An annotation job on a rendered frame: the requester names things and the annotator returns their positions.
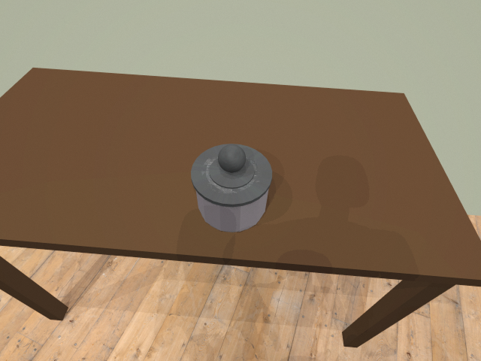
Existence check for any lid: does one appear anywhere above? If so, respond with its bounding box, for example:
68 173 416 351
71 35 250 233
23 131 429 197
191 144 272 207

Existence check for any knob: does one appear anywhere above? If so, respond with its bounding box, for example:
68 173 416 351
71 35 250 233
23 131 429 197
218 144 246 172

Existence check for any table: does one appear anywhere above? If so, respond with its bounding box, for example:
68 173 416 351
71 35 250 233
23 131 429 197
0 68 481 347

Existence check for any pot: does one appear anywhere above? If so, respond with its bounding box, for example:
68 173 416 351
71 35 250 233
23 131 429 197
196 191 268 232

